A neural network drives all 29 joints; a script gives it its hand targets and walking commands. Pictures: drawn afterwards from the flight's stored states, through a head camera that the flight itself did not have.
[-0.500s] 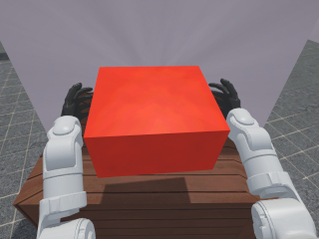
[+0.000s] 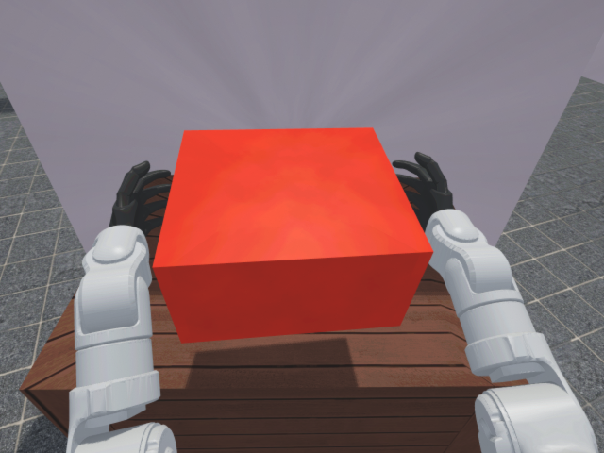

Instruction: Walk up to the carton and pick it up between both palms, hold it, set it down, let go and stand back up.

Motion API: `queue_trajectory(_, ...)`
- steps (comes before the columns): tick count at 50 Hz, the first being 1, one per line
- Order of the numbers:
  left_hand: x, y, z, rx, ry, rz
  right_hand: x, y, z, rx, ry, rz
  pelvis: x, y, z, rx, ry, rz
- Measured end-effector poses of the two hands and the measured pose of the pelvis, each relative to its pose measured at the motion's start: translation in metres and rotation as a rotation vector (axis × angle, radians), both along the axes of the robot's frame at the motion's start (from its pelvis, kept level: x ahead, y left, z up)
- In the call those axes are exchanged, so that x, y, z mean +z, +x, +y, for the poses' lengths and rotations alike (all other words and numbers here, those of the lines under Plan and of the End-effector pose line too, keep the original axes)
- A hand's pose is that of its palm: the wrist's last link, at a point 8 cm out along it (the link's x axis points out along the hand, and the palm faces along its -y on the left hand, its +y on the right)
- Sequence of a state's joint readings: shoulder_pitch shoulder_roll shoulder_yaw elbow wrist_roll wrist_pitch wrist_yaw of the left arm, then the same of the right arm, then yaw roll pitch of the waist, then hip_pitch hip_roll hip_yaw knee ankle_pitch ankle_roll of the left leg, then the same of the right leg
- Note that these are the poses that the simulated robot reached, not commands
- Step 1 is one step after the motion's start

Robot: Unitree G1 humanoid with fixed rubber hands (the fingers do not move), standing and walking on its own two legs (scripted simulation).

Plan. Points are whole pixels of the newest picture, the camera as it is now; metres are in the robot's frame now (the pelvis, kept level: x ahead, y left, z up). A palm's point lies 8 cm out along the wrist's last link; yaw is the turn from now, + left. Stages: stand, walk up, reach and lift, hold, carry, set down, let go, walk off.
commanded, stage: hold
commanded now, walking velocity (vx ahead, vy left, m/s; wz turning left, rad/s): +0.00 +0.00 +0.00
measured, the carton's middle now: (287, 223) +0.39 +0.01 +0.14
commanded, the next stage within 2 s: none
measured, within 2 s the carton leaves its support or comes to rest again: neither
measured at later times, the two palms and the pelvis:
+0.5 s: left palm (130, 225) +0.33 +0.20 +0.19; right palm (437, 211) +0.35 -0.18 +0.19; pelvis -0.01 +0.00 +0.00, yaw +0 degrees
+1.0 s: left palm (135, 223) +0.34 +0.20 +0.19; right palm (436, 207) +0.36 -0.18 +0.19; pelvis +0.00 +0.00 +0.00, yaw +0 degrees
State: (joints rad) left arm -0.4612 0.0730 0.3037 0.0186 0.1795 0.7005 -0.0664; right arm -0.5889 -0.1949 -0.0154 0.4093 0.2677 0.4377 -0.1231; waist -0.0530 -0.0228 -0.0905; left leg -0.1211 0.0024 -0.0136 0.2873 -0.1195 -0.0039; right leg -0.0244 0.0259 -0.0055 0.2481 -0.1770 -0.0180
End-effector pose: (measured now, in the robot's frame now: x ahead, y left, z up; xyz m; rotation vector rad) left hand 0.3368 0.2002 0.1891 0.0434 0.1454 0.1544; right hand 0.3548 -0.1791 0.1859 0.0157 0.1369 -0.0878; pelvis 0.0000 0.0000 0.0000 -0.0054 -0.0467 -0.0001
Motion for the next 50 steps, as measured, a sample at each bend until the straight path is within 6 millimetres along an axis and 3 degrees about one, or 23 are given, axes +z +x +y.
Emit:
queue_trajectory(33,0.003,0.001,-0.006,-0.010,0.001,0.008,0.001,-0.003,-0.006,-0.012,0.000,0.006,0.000,-0.006,0.001,-0.013,0.000,-0.004)
queue_trajectory(40,0.004,-0.002,-0.004,-0.005,-0.014,-0.020,0.010,-0.004,-0.004,-0.008,-0.006,-0.020,0.000,-0.002,-0.001,-0.012,-0.001,-0.010)
queue_trajectory(50,0.000,0.007,-0.003,-0.002,-0.004,0.012,0.003,0.005,-0.003,-0.005,-0.001,0.008,0.000,-0.001,-0.002,-0.006,0.001,-0.001)
